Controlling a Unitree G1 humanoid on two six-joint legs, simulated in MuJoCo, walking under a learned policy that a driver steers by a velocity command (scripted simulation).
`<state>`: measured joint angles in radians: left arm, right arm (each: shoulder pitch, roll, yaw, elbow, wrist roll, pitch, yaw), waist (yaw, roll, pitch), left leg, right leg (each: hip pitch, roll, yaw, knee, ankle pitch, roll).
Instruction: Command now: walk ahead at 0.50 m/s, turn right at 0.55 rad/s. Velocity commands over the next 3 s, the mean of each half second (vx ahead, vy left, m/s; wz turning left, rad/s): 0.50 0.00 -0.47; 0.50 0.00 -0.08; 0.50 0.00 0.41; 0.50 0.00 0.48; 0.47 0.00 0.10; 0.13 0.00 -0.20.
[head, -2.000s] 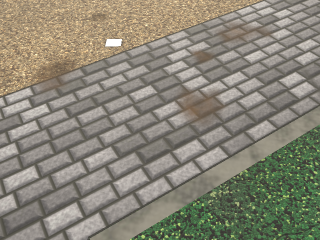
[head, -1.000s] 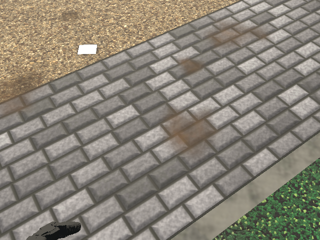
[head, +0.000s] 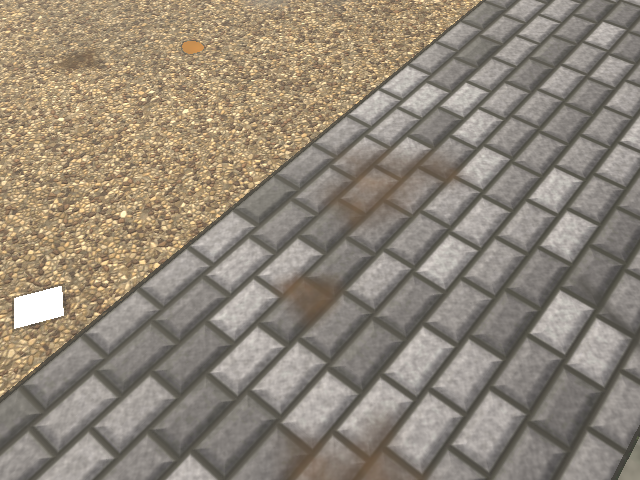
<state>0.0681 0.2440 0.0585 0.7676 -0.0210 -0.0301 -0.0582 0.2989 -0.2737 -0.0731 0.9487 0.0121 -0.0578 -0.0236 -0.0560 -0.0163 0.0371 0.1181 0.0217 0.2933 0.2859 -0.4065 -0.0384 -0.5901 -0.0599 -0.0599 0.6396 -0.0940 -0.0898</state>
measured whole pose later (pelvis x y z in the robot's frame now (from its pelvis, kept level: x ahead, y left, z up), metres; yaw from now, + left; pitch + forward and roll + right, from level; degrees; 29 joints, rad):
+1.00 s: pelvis +0.58 -0.09 +0.01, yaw -15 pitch +3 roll +2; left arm 0.04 0.25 0.03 0.69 -0.01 -0.08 -0.03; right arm 0.38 -0.28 -0.05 0.91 0.02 -0.07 0.01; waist -0.10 -0.03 0.02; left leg 0.03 -0.03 0.01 0.26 -0.33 0.01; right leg -0.56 -0.06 0.02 0.51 -0.01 -0.02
